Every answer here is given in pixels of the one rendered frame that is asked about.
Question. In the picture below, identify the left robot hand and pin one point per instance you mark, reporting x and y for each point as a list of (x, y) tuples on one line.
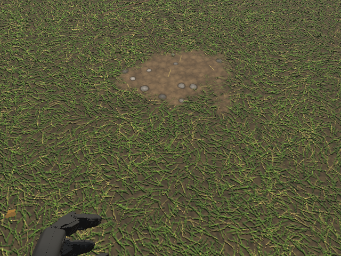
[(53, 241)]

